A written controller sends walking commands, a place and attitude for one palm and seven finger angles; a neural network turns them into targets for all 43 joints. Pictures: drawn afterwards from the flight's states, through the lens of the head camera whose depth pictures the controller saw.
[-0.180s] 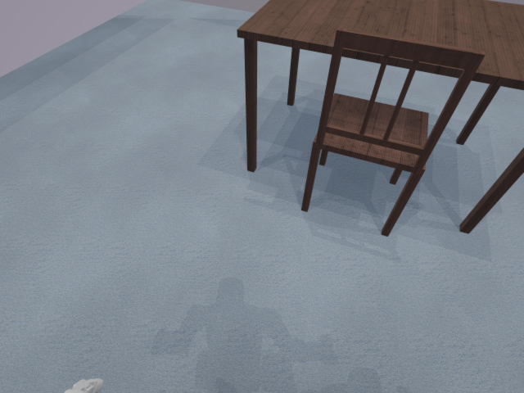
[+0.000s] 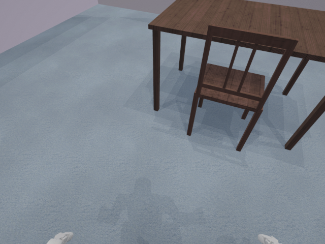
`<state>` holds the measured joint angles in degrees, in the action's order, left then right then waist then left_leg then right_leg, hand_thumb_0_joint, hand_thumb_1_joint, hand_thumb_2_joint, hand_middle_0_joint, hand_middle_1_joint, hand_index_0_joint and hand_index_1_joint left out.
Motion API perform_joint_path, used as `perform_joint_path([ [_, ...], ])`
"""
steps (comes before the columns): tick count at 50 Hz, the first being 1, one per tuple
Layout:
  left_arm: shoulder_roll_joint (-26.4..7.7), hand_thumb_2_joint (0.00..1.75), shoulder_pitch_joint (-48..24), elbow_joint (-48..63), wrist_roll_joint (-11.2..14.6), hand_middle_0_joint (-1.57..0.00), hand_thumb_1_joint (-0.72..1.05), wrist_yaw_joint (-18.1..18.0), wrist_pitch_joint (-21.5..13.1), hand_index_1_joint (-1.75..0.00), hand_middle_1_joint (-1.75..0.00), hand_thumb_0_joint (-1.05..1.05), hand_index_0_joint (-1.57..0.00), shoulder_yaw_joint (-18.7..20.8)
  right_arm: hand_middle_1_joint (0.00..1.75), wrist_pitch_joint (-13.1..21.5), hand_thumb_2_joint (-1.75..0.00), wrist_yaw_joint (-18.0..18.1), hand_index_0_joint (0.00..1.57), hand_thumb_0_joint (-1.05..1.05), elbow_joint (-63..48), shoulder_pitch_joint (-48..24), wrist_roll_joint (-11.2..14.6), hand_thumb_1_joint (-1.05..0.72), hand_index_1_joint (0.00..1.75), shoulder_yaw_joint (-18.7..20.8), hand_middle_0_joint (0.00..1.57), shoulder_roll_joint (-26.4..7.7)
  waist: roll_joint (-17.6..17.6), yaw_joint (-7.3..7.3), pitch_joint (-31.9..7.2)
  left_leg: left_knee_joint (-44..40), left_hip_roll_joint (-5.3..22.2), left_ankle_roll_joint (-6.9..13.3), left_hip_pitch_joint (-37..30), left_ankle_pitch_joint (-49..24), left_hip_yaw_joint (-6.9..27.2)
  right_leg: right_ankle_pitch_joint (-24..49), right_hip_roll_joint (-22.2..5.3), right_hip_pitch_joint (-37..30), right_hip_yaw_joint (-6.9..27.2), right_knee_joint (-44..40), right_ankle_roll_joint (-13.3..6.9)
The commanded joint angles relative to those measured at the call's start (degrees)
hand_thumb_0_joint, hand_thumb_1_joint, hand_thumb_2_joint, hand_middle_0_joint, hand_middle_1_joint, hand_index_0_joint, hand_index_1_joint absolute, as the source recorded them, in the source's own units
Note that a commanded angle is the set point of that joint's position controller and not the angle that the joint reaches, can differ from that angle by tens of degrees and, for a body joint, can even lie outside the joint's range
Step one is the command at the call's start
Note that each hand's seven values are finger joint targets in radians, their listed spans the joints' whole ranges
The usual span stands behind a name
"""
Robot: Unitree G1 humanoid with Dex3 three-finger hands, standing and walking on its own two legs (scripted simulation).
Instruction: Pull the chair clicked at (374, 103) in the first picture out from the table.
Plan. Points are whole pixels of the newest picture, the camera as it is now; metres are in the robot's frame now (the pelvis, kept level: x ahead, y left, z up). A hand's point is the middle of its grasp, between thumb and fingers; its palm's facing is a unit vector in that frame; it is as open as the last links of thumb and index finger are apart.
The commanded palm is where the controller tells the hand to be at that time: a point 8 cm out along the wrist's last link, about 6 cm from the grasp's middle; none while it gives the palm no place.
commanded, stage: stand and wait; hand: left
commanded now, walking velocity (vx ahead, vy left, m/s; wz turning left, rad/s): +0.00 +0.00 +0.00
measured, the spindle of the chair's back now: (230, 66) +1.02 -0.32 -0.10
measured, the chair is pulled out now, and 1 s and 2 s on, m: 0.00 0.00 0.00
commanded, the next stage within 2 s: look at it before walking up in 0.64 s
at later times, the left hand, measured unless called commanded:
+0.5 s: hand out of the picture +0.06 +0.24 -0.15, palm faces -0.02 -0.94 -0.35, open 7.4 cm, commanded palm none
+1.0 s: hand out of the picture +0.05 +0.23 -0.15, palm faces -0.02 -0.94 -0.33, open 7.4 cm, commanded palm none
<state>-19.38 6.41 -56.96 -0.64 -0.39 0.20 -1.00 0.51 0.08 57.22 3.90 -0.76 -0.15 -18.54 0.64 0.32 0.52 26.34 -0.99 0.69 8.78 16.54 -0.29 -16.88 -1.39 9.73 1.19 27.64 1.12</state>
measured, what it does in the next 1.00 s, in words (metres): stands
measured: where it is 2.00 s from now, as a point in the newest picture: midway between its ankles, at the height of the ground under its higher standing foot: outside the picture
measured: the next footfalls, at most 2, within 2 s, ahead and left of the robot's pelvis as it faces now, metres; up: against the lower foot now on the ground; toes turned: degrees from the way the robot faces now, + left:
none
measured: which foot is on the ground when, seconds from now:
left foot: down 0.00-1.00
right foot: down 0.00-1.00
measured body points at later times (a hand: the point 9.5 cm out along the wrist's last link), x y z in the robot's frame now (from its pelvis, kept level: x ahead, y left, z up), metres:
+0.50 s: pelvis -0.01 -0.01 +0.00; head -0.01 -0.01 +0.45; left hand +0.06 +0.29 -0.13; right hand +0.07 -0.31 -0.13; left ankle -0.03 +0.11 -0.74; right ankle -0.02 -0.13 -0.74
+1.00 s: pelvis -0.03 -0.02 +0.01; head -0.03 -0.02 +0.46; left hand +0.05 +0.28 -0.12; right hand +0.05 -0.31 -0.13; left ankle -0.03 +0.11 -0.74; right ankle -0.02 -0.13 -0.74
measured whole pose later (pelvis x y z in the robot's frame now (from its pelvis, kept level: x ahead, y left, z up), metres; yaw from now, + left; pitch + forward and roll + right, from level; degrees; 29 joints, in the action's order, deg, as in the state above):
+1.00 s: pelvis -0.03 -0.02 +0.01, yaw +0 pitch -2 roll +0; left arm -19.2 7.9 -61.9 -0.7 0.0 -0.2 -0.6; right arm 0.6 0.1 63.6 7.3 -0.4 -0.2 -19.0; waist 0.4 0.0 1.4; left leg 20.6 0.4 -0.7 7.3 11.3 0.3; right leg -11.9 -0.1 8.3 0.5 22.2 -0.1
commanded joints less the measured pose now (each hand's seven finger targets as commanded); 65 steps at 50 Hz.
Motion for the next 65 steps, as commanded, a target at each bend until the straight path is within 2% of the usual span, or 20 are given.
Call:
perform_joint_path([
  [1,-11.9,0.9,-1.9,3.5,0.0,-0.2,0.9,-0.7,-1.4,-0.3,-0.3,0.0,-0.2,3.2,0.3,1.5,-0.9,0.9,0.2,0.0,-3.1,-2.2,0.0,-0.9,0.3,2.7,0.2,-12.2,-0.8,-0.37,-4.0,-4.0,7.0,1.6,-1.0,-18.4,4.6,18.5,-5.1,-1.6,3.7,-3.0,-3.1],
  [11,-11.6,0.9,-1.1,2.1,0.1,-0.2,0.9,-0.6,-1.5,-0.3,-0.3,0.0,-0.2,3.4,0.3,1.6,-0.9,1.0,0.2,0.0,-1.4,-1.8,0.1,-0.9,0.3,2.6,0.2,-12.1,-0.9,-0.2,-4.5,-5.0,7.2,1.5,-2.0,-17.9,4.9,18.3,-5.3,-2.6,4.1,-4.6,-3.1],
  [18,-11.7,0.9,-0.9,0.6,0.2,-0.2,0.9,-0.5,-1.5,-0.3,-0.3,0.0,-0.2,3.2,0.3,1.4,-0.9,0.9,0.2,0.0,0.4,-1.1,0.2,-0.9,0.3,2.3,0.2,-12.2,-0.8,-0.21,-3.0,-6.5,7.3,1.2,-1.4,-14.3,5.1,15.7,-5.4,-2.4,4.8,-6.3,-3.1],
  [22,-12.0,0.9,-0.9,-0.2,0.2,-0.2,0.9,-0.5,-1.6,-0.3,-0.3,0.0,-0.2,3.1,0.3,1.5,-0.9,0.9,0.2,0.0,1.3,-0.4,0.3,-0.9,0.3,2.2,0.2,-12.4,-0.3,-0.35,-3.9,-7.0,7.4,1.1,-1.7,-14.0,5.2,15.6,-5.6,-3.0,4.9,-6.6,-3.1],
  [27,-12.0,0.9,-0.9,-0.9,0.2,-0.2,0.9,-0.5,-1.7,-0.3,-0.3,0.0,-0.2,3.1,0.3,1.4,-0.9,0.9,0.2,0.0,2.0,-0.1,0.3,-0.9,0.3,2.1,0.2,-12.4,0.3,-0.27,-2.3,-7.6,7.4,0.9,-1.1,-12.6,5.3,14.4,-5.7,-2.3,5.3,-7.7,-3.2],
  [35,-11.8,0.9,-1.1,-1.1,0.2,-0.2,0.9,-0.4,-1.7,-0.3,-0.3,0.0,-0.2,3.0,0.3,1.5,-0.9,0.7,0.2,0.0,2.7,0.3,0.2,-0.9,0.3,2.0,0.2,-12.3,-0.9,-0.27,-1.5,-8.6,7.4,0.7,-0.7,-10.9,5.7,11.1,-5.4,-1.5,5.7,-8.8,-3.1],
  [37,-11.8,0.9,-1.1,-1.1,0.1,-0.2,0.9,-0.4,-1.7,-0.3,-0.3,0.0,-0.2,3.1,0.3,1.5,-0.9,0.7,0.2,0.0,2.7,0.5,0.3,-0.9,0.3,2.0,0.2,-12.2,0.1,-0.32,-1.5,-8.6,7.5,0.8,-0.8,-10.8,5.8,10.7,-5.5,-1.4,5.6,-9.1,-3.1],
  [38,-11.7,0.9,-1.0,-1.2,0.1,-0.2,0.9,-0.4,-1.8,-0.3,-0.3,0.0,-0.2,3.0,0.3,1.5,-0.9,0.7,0.2,0.0,2.7,0.3,0.2,-0.9,0.3,2.0,0.2,-12.3,-0.7,-0.18,-1.6,-8.6,7.4,0.7,-1.0,-10.7,5.6,10.5,-5.5,-1.2,5.7,-9.2,-3.1],
  [57,-11.5,0.9,-0.3,-1.7,0.1,-0.2,0.9,-0.4,-1.9,-0.3,-0.3,0.0,-0.2,3.1,0.3,1.5,-0.9,0.7,0.2,0.0,3.2,1.0,0.3,-0.9,0.3,2.0,0.2,-12.1,-0.2,-0.33,-1.6,-9.0,7.7,0.6,-1.4,-11.2,5.9,10.7,-5.5,-1.1,5.6,-9.9,-3.0],
  [62,-11.5,0.9,-0.2,-1.8,0.0,-0.2,0.9,-0.3,-1.8,-0.3,-0.3,0.0,-0.2,3.0,0.3,1.4,-0.9,0.6,0.2,0.0,3.2,0.9,0.3,-0.9,0.3,2.0,0.2,-12.2,-0.3,-0.31,-1.0,-9.1,7.5,0.5,-1.2,-9.8,6.1,8.4,-5.5,-0.5,5.8,-10.5,-2.9],
  [65,-11.5,0.9,-0.1,-1.9,0.1,-0.2,0.9,-0.3,-1.9,-0.3,-0.3,0.0,-0.2,3.0,0.3,1.5,-0.9,0.7,0.2,0.0,3.4,1.0,0.3,-0.9,0.3,2.0,0.2,-12.2,-1.0,-0.27,-1.5,-9.2,7.6,0.6,-1.5,-10.6,6.1,9.4,-5.5,-0.9,5.9,-10.4,-3.0],
])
